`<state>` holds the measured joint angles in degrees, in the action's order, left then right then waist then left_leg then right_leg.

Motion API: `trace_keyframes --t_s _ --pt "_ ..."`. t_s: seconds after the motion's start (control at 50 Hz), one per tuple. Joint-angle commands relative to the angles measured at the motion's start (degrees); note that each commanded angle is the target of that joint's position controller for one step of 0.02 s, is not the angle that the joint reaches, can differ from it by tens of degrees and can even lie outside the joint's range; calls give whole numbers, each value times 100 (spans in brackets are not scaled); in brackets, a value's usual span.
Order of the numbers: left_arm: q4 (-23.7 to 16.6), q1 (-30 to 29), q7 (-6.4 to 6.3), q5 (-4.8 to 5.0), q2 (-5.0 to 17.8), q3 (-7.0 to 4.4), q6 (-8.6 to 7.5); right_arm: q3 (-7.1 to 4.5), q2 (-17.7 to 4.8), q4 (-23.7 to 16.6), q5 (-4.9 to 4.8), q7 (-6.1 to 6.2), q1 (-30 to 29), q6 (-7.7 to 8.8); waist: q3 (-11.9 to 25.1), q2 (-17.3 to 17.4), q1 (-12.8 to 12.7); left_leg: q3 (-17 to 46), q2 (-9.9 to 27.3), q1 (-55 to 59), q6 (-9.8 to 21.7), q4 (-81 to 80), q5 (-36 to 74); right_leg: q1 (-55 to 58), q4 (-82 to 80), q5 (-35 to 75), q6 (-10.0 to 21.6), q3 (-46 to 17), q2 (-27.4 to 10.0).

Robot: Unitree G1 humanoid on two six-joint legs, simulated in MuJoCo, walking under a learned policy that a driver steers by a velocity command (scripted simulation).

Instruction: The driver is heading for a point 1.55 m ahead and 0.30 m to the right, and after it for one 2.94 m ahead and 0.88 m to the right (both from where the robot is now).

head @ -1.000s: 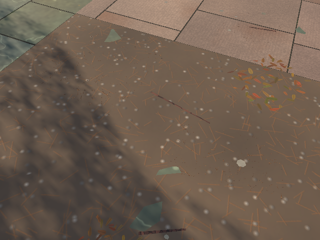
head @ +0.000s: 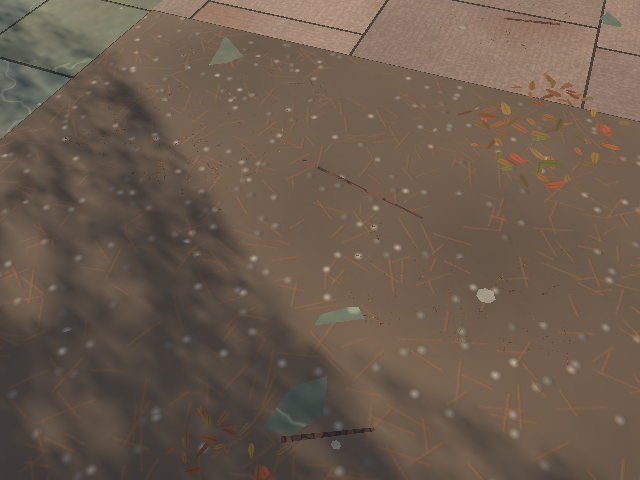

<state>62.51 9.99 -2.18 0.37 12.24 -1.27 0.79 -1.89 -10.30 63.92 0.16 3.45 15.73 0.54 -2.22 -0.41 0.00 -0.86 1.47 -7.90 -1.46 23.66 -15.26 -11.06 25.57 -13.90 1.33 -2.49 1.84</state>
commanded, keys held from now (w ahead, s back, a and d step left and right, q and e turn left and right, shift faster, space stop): shift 0.42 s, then w+shift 0.58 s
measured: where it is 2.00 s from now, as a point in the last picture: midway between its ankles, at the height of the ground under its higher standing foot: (332, 237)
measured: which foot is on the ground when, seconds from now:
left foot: down 0.00-1.00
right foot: down 0.00-0.64, up 0.66-1.00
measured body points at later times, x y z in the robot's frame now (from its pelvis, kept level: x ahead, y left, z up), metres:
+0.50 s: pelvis +0.01 +0.00 +0.00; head +0.02 +0.00 +0.45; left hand +0.04 +0.25 -0.16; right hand -0.01 -0.24 -0.16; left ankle -0.03 +0.13 -0.74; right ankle +0.00 -0.11 -0.74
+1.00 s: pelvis +0.21 +0.03 -0.02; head +0.24 +0.05 +0.43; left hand +0.48 +0.22 -0.10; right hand +0.06 -0.18 -0.14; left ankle +0.00 +0.13 -0.74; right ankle +0.45 -0.14 -0.68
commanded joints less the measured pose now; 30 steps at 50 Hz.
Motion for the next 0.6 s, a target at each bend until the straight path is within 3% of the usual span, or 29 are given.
trace_keyframes --t_s 0.02,0.42,0.44,0.46,0.48,0.5,0.52,0.56,0.58,0.6 --pt "-148 136 -17 2 596 -99 -35 -90 -515 -51 -4 25 393 22 35 49 0 41 14 -81 29 -288 859 -8 -422 1140 268 -249 -271" --pt "-146 308 -27 14 528 -123 -36 -121 -436 31 -17 45 545 25 1 62 1 31 28 -105 15 -254 904 16 -376 1251 284 -240 -250" --pt "-45 529 -35 30 522 -135 -22 -113 -349 132 -42 47 751 16 289 -26 -6 -200 -152 -29 58 -71 -172 129 -445 -278 348 -195 -158" --pt "-14 712 -33 106 706 -210 -17 -134 -377 99 -98 44 728 20 120 -171 -78 -334 -275 -366 158 321 -1292 -27 -585 -2239 502 -415 -233" --pt "-22 902 -11 144 884 -273 -59 -128 -365 -52 -121 31 489 70 -219 -482 -211 -357 -267 -978 208 805 -1783 -175 -922 -3442 747 -1082 -631" --pt "-58 1041 7 158 1049 -326 -140 -78 -210 -257 -154 -8 194 170 -444 -880 -289 -421 -274 -1436 253 1281 -1495 -229 -1364 -3973 1040 -1967 -1178" --pt "-148 961 7 163 1114 -356 -227 -49 -165 -409 -175 -74 -33 287 -620 -1071 -277 -267 -139 -1598 360 1681 -1056 -431 -1750 -3856 1289 -2653 -1624" --pt "-439 576 41 93 986 -326 -430 -63 -250 -595 -198 -200 -171 493 -632 -843 -100 165 198 -1818 629 2235 -1261 -590 -1914 -3121 1397 -3008 -1993" --pt "-651 200 77 138 919 -295 -500 -62 -262 -620 -229 -233 -44 574 -578 -735 104 226 318 -1598 763 1811 -1268 -735 -1893 -2710 1253 -2709 -1931" --pt "-830 -217 107 221 903 -272 -522 -69 -247 -520 -250 -243 316 631 -507 -713 384 51 299 -857 868 838 -951 -1090 -1766 -2285 1024 -2093 -1641"
Keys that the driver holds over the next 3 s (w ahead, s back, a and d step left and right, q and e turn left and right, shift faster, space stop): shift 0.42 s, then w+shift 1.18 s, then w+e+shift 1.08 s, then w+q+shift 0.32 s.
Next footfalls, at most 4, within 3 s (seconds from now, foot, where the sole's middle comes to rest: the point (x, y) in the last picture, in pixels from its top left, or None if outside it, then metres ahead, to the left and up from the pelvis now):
1.12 right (390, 461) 0.54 -0.11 -0.78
1.60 left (279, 280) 1.01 0.14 -0.78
2.10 right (359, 171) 1.42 -0.09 -0.78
2.52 left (364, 85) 1.86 -0.12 -0.78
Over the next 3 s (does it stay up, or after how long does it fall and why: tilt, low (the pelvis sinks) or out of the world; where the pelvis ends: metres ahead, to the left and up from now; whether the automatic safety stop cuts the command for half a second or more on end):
stays up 1.84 -0.40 -0.04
